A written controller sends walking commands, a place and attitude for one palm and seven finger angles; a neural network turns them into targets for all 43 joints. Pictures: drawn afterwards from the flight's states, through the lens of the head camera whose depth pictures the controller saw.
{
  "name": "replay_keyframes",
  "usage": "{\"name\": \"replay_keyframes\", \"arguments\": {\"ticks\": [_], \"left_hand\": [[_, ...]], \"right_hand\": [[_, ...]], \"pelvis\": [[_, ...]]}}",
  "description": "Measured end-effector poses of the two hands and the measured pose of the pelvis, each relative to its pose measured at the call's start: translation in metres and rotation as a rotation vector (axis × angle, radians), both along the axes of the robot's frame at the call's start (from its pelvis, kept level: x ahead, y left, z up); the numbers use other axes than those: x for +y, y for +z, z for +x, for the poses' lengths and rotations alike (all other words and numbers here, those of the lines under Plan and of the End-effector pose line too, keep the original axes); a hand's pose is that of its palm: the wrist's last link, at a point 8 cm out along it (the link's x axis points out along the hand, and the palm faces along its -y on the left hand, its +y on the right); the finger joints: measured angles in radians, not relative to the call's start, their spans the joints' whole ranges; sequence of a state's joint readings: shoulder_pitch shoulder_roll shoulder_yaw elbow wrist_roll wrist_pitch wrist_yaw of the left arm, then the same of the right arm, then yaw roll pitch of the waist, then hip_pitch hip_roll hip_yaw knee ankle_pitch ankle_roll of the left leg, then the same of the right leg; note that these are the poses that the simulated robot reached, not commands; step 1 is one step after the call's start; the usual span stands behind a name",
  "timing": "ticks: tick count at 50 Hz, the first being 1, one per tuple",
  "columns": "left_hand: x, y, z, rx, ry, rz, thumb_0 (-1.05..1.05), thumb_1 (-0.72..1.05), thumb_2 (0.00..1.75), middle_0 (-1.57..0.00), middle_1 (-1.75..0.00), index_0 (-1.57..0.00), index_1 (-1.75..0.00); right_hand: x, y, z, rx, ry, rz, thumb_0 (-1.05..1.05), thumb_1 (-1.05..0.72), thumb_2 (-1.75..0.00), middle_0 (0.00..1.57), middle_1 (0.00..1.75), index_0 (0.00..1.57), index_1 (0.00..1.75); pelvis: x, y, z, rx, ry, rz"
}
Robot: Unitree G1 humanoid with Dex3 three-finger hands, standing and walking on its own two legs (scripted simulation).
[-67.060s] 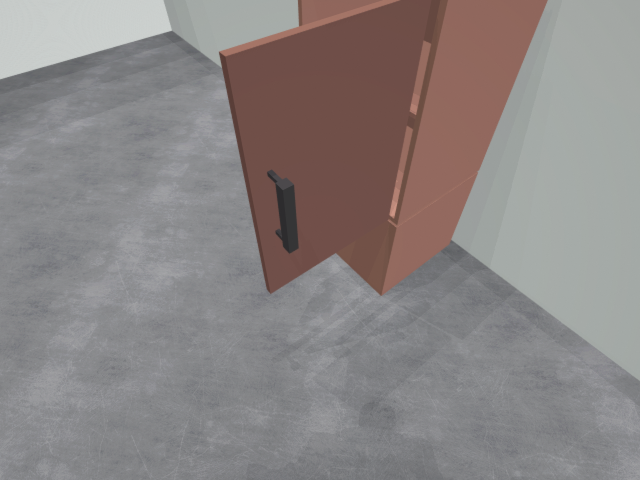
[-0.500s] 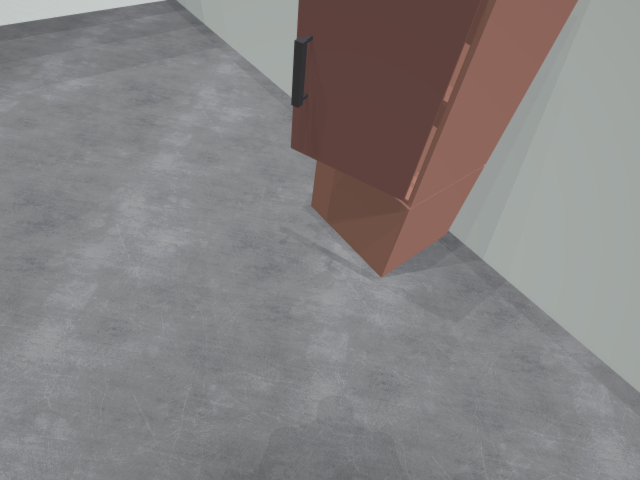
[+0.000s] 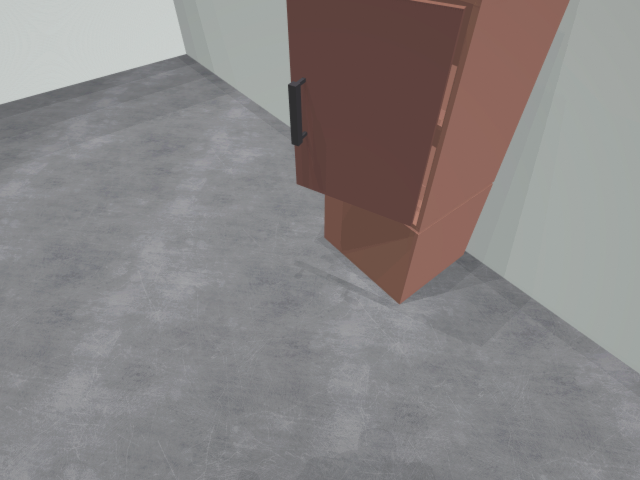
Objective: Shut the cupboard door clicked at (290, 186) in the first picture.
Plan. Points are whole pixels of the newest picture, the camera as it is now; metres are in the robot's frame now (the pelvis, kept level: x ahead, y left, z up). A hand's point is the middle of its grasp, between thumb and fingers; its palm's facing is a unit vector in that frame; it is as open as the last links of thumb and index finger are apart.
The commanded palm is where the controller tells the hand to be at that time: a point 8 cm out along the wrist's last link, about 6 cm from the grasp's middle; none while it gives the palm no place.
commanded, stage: let the arm hang, fingers relaxed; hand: left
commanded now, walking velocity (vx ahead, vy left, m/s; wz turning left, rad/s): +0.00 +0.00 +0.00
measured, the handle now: (299, 112) +1.03 +0.12 -0.07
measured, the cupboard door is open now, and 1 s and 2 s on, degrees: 21 21 21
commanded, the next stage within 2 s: look to check the result in 0.18 s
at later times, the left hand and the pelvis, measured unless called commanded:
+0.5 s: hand out of the picture +0.09 +0.23 -0.16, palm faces -0.02 -0.95 -0.31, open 7.4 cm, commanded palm none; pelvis +0.03 -0.01 +0.00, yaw +0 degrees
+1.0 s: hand out of the picture +0.10 +0.21 -0.16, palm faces +0.00 -0.95 -0.31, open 7.4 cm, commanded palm none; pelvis +0.03 -0.02 +0.00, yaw +1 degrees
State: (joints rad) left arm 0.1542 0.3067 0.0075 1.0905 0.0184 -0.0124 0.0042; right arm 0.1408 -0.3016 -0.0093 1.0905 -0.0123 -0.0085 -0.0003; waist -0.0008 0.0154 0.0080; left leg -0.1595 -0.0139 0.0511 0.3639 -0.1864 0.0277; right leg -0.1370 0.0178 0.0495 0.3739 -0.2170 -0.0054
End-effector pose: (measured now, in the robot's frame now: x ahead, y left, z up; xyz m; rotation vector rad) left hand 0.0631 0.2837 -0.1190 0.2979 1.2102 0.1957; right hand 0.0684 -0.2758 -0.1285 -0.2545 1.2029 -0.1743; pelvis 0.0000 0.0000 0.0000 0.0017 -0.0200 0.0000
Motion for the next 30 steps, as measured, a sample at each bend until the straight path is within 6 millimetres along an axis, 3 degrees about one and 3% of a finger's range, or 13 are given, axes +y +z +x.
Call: {"name": "replay_keyframes", "arguments": {"ticks": [9,19,30], "left_hand": [[-0.018,-0.008,0.026,-0.008,-0.027,-0.047,0.01,0.91,0.9,-0.2,-0.29,-0.2,-0.3],[-0.017,-0.01,0.022,0.049,-0.011,-0.036,0.01,0.91,0.9,-0.2,-0.3,-0.2,-0.3],[-0.012,-0.005,0.021,0.06,0.013,-0.004,0.01,0.91,0.9,-0.2,-0.29,-0.2,-0.29]], "right_hand": [[-0.016,0.008,0.003,0.029,-0.018,-0.045,0.01,-0.9,-0.9,0.2,0.3,0.21,0.3],[-0.019,0.006,0.003,0.079,-0.023,-0.045,0.01,-0.9,-0.9,0.2,0.3,0.21,0.3],[-0.015,0.001,0.021,0.059,-0.015,-0.02,0.01,-0.9,-0.9,0.2,0.3,0.21,0.3]], "pelvis": [[-0.004,0.001,0.012,0.003,-0.002,0.001],[-0.008,0.002,0.023,0.012,-0.002,0.001],[-0.012,0.002,0.032,0.005,-0.002,0.001]]}}
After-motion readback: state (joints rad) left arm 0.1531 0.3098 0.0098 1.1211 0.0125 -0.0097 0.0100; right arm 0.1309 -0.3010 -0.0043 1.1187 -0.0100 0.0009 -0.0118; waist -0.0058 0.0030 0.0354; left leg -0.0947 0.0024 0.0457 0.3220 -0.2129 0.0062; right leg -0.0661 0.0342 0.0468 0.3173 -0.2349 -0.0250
